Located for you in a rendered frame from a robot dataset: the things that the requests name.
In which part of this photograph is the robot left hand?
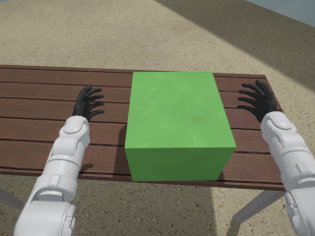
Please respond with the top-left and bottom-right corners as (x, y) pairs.
(72, 85), (104, 123)

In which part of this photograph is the robot left forearm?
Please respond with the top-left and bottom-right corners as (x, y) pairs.
(13, 115), (91, 236)

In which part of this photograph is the robot right hand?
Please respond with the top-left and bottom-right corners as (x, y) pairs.
(237, 80), (278, 123)

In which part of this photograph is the carton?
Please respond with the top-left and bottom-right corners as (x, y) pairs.
(124, 72), (236, 182)

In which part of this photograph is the robot right forearm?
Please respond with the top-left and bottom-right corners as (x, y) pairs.
(260, 111), (315, 192)

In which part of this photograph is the robot left upper arm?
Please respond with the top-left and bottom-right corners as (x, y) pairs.
(17, 201), (76, 236)

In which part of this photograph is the table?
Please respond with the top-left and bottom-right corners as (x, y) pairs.
(0, 64), (287, 224)

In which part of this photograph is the robot right upper arm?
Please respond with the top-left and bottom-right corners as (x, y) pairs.
(284, 187), (315, 236)

